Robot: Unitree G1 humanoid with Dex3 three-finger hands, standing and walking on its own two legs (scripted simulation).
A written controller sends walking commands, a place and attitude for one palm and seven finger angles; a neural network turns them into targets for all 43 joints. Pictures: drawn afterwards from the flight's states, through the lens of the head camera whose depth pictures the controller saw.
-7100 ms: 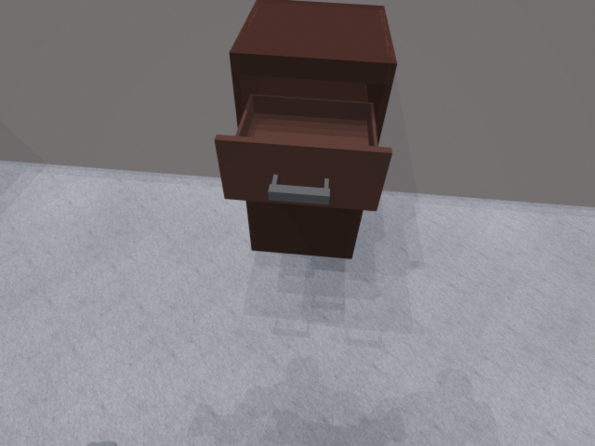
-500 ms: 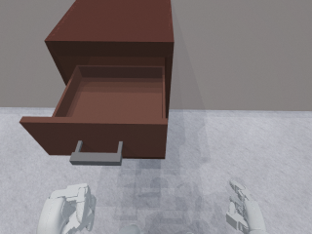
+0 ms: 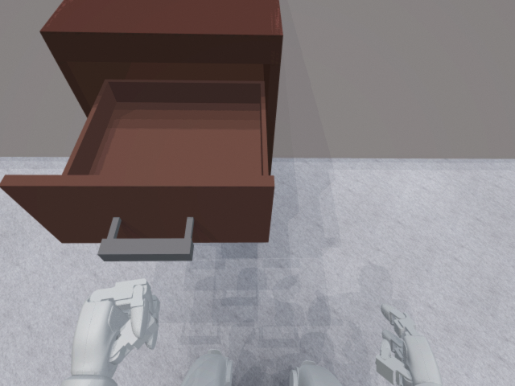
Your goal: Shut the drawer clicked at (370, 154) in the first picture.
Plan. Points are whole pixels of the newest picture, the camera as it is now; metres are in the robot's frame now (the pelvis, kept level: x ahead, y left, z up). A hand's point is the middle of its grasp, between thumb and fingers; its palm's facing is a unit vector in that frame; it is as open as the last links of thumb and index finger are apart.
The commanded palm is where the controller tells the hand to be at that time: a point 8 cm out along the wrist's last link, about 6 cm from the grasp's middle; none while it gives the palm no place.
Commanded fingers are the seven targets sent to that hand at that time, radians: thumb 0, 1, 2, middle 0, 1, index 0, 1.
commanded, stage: bring the fist close to the handle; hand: left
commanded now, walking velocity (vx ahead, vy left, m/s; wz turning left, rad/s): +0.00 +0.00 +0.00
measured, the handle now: (150, 236) +0.34 +0.19 +0.02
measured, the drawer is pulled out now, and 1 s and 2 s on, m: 0.30 0.30 0.19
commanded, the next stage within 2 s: push the drawer shut in 0.74 s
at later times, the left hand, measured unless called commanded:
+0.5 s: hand (166, 298) +0.24 +0.15 +0.02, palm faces +0.02 -1.00 -0.01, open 3.3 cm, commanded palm +0.22 +0.20 +0.02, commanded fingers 0.00 0.90 0.90 -1.40 -1.60 -1.40 -1.60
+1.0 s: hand (170, 295) +0.25 +0.14 +0.01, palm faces +0.03 -1.00 -0.04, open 3.3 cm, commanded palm +0.24 +0.20 +0.02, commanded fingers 0.00 0.90 0.90 -1.40 -1.60 -1.40 -1.60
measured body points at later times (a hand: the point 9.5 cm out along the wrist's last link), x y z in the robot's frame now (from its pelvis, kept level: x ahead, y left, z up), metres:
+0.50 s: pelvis -0.01 +0.01 -0.02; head +0.09 +0.02 +0.42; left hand +0.24 +0.20 +0.02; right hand +0.18 -0.22 -0.11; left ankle +0.02 +0.11 -0.64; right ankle +0.00 -0.09 -0.64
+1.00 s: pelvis -0.01 +0.01 -0.02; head +0.09 +0.02 +0.42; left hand +0.24 +0.20 +0.02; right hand +0.18 -0.22 -0.11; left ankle +0.02 +0.11 -0.64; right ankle +0.00 -0.09 -0.64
